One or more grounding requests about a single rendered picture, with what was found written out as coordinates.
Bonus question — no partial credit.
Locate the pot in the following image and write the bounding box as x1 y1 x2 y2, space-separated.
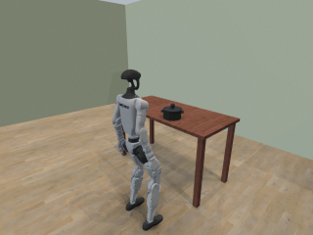
161 110 184 121

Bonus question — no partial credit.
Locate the lid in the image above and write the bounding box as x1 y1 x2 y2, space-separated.
163 106 183 113

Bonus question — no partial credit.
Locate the robot left forearm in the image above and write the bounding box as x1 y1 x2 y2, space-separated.
112 122 124 142

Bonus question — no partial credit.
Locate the left robot shin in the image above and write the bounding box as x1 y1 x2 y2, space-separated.
130 167 144 205

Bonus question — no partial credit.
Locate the table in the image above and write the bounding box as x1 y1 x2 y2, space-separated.
115 95 240 208

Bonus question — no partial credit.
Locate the robot left upper arm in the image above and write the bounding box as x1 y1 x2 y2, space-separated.
112 94 123 124

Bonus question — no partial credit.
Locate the robot right upper arm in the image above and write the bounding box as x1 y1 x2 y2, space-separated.
135 98 149 136

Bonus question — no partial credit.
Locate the robot right forearm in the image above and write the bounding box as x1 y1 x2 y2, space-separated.
139 128 155 162

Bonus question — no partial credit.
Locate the robot left hand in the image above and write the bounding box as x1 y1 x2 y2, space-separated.
117 140 128 156

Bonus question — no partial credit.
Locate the humanoid robot head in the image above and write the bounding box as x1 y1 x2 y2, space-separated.
120 70 141 99

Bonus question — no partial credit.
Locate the robot right hand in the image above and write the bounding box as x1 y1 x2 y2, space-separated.
149 158 162 179

